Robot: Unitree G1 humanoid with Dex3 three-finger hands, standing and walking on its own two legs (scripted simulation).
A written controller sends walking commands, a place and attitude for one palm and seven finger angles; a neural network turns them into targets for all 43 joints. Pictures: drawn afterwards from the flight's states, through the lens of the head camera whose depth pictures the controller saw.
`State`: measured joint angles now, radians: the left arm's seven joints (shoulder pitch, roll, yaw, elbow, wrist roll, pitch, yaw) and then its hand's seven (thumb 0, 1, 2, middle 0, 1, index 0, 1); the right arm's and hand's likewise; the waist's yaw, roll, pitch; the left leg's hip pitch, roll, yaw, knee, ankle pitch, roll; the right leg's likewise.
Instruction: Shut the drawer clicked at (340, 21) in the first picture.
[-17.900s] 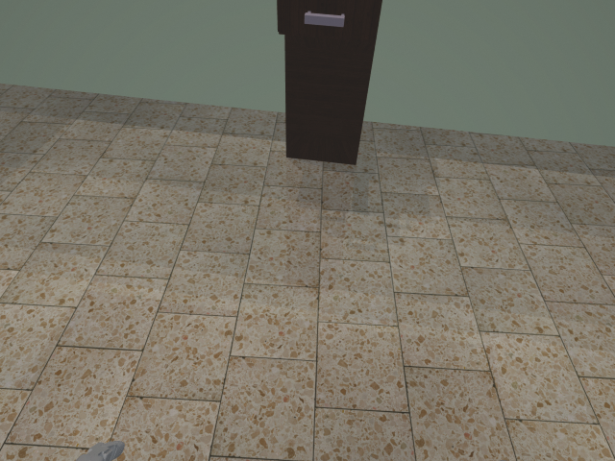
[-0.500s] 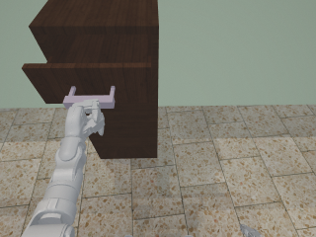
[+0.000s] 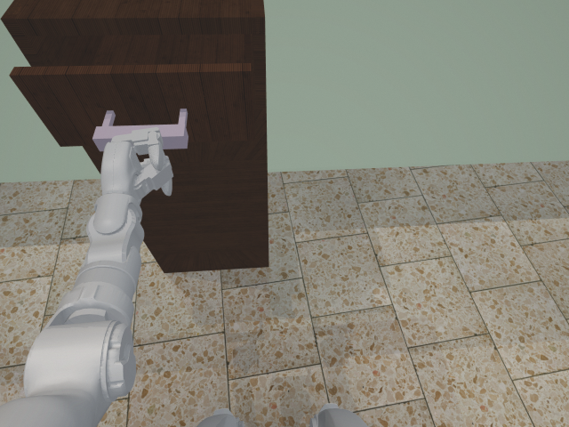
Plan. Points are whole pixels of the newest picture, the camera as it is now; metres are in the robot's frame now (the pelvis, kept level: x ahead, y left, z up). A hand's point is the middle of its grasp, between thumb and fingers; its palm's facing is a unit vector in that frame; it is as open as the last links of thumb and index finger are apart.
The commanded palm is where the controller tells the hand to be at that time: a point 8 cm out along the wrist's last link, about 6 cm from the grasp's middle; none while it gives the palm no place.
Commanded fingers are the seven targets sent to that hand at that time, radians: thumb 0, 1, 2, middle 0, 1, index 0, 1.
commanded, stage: push the drawer shut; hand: left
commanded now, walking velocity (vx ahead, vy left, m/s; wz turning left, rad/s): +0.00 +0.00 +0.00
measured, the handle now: (144, 126) +0.54 +0.19 +0.09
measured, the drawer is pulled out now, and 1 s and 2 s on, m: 0.09 0.00 0.00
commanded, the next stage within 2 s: pull the fist back off the drawer in 0.92 s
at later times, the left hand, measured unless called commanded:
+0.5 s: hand (173, 132) +0.53 +0.15 +0.08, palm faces +0.05 -1.00 -0.02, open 3.3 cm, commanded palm +0.51 +0.20 +0.09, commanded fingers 0.00 0.90 0.90 -1.40 -1.60 -1.40 -1.60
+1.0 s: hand (171, 123) +0.56 +0.16 +0.08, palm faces +0.06 -1.00 -0.02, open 3.0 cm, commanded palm +0.57 +0.20 +0.09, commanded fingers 0.00 0.90 0.90 -1.40 -1.60 -1.40 -1.60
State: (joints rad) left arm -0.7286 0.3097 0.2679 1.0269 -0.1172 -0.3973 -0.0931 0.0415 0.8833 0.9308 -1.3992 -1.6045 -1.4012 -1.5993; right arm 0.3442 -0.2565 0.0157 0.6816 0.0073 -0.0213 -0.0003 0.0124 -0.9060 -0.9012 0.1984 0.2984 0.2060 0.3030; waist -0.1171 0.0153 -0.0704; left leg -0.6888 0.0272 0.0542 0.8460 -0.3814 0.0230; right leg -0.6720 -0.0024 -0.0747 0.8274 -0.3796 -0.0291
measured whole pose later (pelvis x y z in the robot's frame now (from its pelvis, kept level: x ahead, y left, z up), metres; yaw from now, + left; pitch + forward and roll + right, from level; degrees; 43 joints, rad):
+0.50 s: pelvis +0.01 +0.00 -0.01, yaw -1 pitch +19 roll -2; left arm -0.96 0.45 0.37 1.21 -0.05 -0.38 -0.10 0.02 0.88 0.93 -1.40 -1.60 -1.40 -1.60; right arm 0.41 -0.27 0.02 0.67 -0.02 0.02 0.01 0.01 -0.91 -0.90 0.20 0.30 0.21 0.30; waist -0.20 0.02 -0.08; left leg -0.82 0.05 0.05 0.89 -0.40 0.02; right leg -0.80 0.01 -0.08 0.85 -0.39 -0.03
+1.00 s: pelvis +0.01 +0.01 -0.02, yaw +0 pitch +21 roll -3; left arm -1.10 0.49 0.36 1.32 0.00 -0.37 -0.05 -0.01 0.77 0.98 -1.40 -1.60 -1.40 -1.60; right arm 0.42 -0.26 0.04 0.68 -0.05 0.03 0.03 0.01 -0.91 -0.90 0.20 0.30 0.21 0.30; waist -0.23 0.03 -0.09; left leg -0.91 0.04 0.02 0.95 -0.42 0.03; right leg -0.85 0.01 -0.11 0.87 -0.39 -0.02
